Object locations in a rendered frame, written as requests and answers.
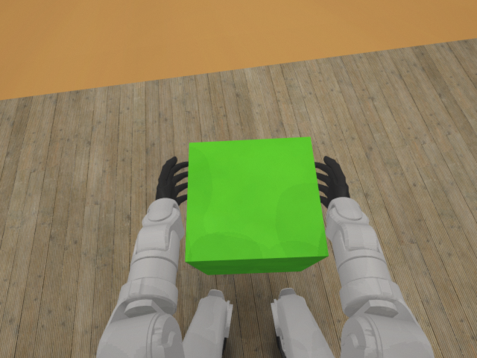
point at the left robot thigh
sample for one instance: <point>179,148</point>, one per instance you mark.
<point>209,326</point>

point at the right robot hand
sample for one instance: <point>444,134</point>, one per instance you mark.
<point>335,181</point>

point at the left robot hand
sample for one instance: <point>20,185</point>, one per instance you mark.
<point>166,187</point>

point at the robot left upper arm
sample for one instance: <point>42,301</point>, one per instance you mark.
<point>155,335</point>

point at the carton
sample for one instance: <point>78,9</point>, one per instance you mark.
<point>253,206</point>

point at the robot right upper arm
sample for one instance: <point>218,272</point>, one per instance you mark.
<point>374,336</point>

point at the left robot forearm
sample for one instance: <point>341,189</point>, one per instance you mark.
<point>150,286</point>

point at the right robot thigh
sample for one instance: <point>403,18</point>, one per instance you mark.
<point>295,324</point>

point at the right robot forearm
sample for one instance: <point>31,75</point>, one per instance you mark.
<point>366,285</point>

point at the robot thigh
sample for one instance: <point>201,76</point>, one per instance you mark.
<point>209,326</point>
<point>295,324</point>

